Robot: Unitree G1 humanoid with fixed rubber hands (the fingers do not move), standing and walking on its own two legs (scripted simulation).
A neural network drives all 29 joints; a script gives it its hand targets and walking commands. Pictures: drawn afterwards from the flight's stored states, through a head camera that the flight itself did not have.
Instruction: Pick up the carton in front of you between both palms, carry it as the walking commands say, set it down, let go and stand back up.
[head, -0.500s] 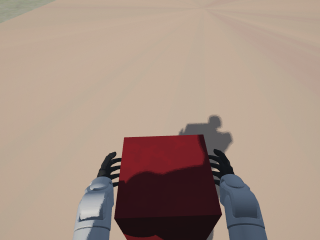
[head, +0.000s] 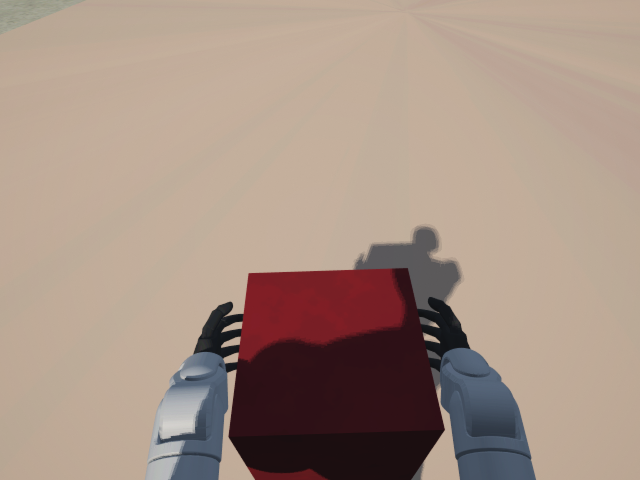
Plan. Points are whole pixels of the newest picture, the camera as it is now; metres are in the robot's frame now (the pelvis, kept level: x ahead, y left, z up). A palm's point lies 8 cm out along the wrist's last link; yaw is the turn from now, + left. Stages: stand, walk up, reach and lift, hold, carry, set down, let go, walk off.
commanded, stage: carry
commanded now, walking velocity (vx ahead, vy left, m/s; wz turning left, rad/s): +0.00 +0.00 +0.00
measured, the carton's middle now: (331, 383) +0.29 +0.00 -0.04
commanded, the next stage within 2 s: hold in 0.92 s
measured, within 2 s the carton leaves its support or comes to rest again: neither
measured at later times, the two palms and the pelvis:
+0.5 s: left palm (203, 362) +0.28 +0.16 +0.03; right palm (446, 356) +0.29 -0.14 +0.04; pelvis +0.00 +0.01 +0.00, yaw +0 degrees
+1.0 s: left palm (202, 369) +0.27 +0.16 +0.03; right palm (449, 362) +0.28 -0.14 +0.05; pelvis -0.01 +0.01 +0.00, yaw +0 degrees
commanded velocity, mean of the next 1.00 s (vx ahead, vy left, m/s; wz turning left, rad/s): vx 0.00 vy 0.00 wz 0.00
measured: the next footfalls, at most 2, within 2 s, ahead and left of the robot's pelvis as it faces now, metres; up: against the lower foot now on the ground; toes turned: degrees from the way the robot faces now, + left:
none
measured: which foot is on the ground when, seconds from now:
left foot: down 0.00-1.00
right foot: down 0.00-1.00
